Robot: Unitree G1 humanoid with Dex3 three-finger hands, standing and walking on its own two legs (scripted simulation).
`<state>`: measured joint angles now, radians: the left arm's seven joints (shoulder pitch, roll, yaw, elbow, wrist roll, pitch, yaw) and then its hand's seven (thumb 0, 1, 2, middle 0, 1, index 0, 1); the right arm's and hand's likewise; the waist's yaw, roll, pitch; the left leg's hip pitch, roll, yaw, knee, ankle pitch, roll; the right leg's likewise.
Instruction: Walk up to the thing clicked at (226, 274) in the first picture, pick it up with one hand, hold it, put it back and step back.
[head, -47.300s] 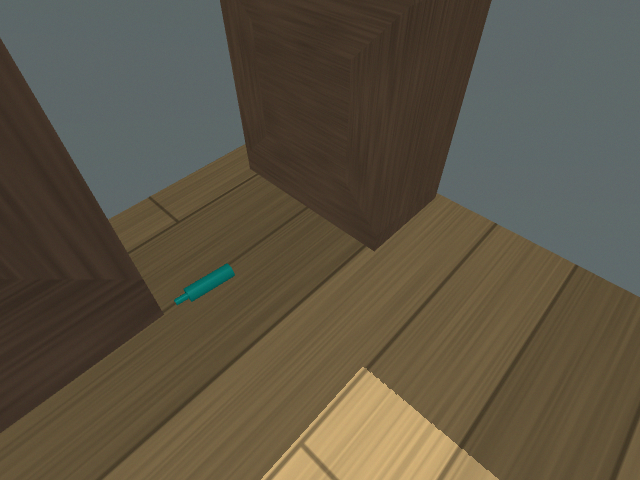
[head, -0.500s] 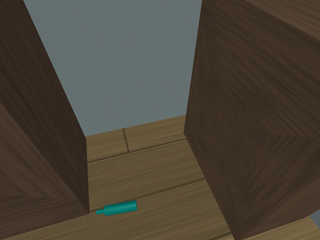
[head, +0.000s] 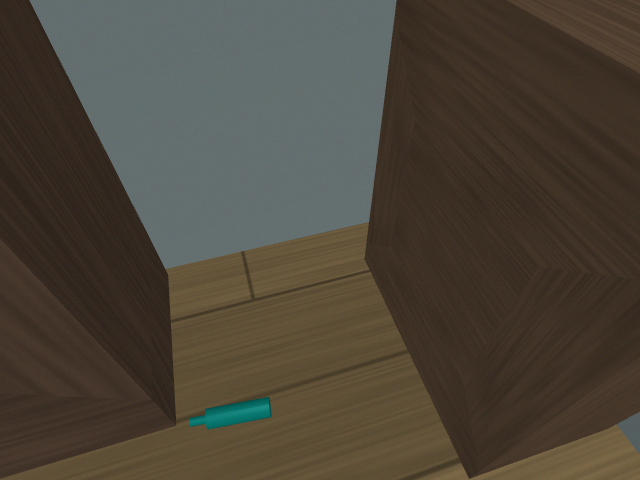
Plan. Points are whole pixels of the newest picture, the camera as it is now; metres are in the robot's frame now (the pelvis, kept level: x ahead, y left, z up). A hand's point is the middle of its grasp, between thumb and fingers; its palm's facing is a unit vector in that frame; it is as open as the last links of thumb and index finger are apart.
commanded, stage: stand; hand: left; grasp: from above
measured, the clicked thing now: (230, 414) +0.45 +0.30 -0.75
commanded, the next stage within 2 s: step back in 0.90 s
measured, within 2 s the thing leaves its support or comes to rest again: neither
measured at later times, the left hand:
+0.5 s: hand out of the picture +0.08 +0.24 -0.16, palm faces +0.01 -0.94 -0.34, open 7.4 cm
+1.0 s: hand out of the picture +0.07 +0.25 -0.16, palm faces +0.02 -0.94 -0.35, open 7.4 cm
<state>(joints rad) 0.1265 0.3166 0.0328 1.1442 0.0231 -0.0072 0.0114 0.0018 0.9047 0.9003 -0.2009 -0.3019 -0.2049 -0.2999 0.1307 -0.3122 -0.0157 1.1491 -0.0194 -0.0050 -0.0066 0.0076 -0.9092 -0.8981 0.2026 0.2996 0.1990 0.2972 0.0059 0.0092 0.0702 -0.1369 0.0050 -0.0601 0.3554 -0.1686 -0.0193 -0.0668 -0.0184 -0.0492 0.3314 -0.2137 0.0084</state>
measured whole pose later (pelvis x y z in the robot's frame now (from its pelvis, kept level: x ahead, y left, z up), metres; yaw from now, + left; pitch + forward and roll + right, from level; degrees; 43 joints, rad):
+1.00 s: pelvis -0.01 -0.01 +0.00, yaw +0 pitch -3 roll -1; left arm 0.10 0.34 0.06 1.07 0.00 0.00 0.01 0.00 0.90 0.90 -0.20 -0.30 -0.21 -0.30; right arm 0.08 -0.35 -0.02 1.08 -0.01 0.02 0.00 0.01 -0.91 -0.90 0.20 0.30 0.20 0.30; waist 0.00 0.02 0.12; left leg -0.24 0.02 -0.06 0.53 -0.21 0.00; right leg -0.12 0.00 -0.06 0.40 -0.23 -0.01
